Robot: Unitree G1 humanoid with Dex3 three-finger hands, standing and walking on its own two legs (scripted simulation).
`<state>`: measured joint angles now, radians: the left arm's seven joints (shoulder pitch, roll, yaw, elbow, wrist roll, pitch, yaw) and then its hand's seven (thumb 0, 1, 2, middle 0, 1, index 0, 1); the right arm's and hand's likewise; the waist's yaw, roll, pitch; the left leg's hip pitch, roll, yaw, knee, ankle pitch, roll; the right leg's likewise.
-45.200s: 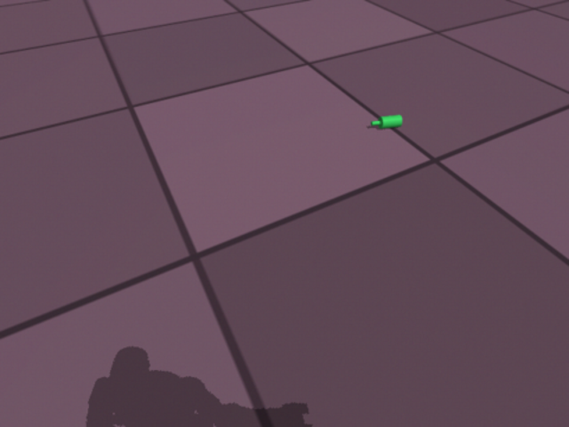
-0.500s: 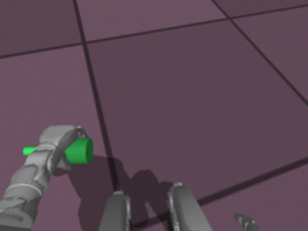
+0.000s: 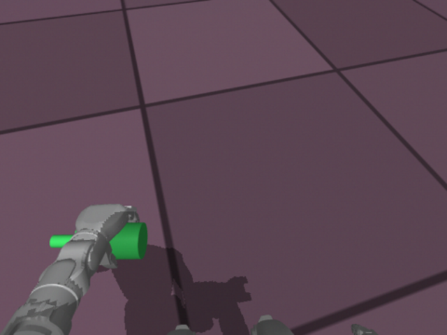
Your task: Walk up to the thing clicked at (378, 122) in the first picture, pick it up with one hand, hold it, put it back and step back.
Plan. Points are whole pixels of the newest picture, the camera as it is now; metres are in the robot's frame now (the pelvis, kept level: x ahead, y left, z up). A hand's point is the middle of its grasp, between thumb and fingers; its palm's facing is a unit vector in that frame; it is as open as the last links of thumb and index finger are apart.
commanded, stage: lift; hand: left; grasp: from above
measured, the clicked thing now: (98, 240) +0.34 +0.26 -0.09
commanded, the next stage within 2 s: hold in 0.10 s
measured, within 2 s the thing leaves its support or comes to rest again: neither
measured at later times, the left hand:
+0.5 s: hand (100, 234) +0.33 +0.22 -0.02, palm faces -0.47 -0.01 -0.88, open 10.1 cm
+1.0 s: hand (101, 246) +0.30 +0.21 +0.00, palm faces -0.48 -0.01 -0.88, open 10.1 cm
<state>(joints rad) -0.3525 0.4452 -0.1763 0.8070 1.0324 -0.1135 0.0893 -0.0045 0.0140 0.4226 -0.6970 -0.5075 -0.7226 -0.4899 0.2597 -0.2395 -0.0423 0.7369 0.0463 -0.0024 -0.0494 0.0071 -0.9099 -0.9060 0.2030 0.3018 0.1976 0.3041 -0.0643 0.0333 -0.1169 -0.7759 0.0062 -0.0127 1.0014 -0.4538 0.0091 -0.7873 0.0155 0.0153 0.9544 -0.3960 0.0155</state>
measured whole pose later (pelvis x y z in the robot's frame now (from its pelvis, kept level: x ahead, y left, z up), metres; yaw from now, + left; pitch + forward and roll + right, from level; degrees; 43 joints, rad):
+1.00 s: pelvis +0.00 -0.01 +0.04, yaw +0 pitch +4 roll +0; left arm -0.21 0.45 -0.19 0.61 1.00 -0.16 -0.06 -0.01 0.01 0.44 -0.68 -0.52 -0.71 -0.50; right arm 0.20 -0.25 -0.04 0.69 0.05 0.05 -0.07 0.01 -0.91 -0.90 0.20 0.30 0.20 0.30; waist -0.01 0.05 -0.05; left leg -0.45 0.00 0.00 0.70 -0.33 0.00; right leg -0.48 0.01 0.03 0.70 -0.29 0.01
